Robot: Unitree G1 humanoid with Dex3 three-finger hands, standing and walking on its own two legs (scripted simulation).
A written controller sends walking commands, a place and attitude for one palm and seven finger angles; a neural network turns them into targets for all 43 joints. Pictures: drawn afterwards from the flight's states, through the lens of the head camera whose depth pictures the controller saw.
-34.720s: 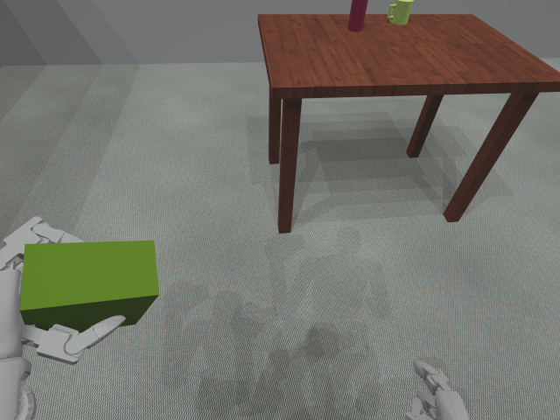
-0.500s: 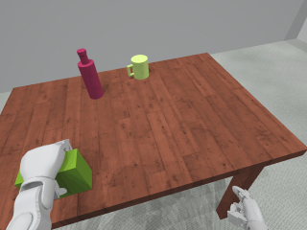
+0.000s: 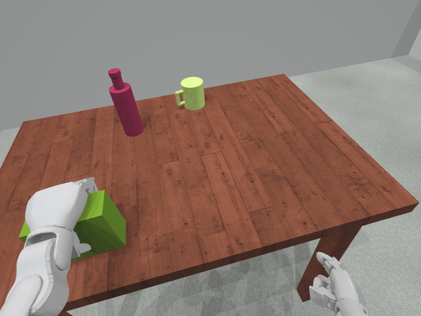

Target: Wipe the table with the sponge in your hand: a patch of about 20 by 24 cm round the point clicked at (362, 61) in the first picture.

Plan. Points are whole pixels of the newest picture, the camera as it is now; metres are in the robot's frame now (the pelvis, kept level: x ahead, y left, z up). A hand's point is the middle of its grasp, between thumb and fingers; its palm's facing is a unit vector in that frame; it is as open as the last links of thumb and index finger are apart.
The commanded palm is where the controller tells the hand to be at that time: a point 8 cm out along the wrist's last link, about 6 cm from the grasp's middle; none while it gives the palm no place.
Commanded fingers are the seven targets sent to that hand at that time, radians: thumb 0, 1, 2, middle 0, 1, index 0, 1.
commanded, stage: lift the sponge slowly off the table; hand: left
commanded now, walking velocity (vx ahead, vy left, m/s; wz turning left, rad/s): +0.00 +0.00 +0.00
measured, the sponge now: (83, 233) +0.22 +0.29 +0.05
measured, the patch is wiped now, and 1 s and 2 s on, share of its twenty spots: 0.90 0.90 0.90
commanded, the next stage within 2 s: bring the sponge back beside the body in 1.18 s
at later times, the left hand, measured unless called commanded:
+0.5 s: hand (64, 212) +0.22 +0.30 +0.12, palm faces +0.08 -0.07 -0.99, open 10.1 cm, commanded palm +0.19 +0.29 +0.19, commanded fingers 0.00 0.10 1.30 -1.20 -1.60 -1.20 -1.60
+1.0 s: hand (59, 198) +0.23 +0.29 +0.16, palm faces +0.15 -0.07 -0.99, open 10.1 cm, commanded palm +0.19 +0.28 +0.23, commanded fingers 0.00 0.10 1.30 -1.20 -1.60 -1.20 -1.60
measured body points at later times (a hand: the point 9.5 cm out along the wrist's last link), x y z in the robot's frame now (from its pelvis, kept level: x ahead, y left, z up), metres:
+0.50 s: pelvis -0.01 +0.00 +0.00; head -0.03 -0.04 +0.45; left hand +0.21 +0.30 +0.18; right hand +0.23 -0.21 -0.08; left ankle +0.02 +0.13 -0.74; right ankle +0.00 -0.12 -0.74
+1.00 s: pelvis -0.02 +0.00 +0.00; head -0.04 -0.04 +0.45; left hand +0.22 +0.29 +0.21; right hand +0.23 -0.20 -0.08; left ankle +0.02 +0.13 -0.74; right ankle +0.00 -0.12 -0.74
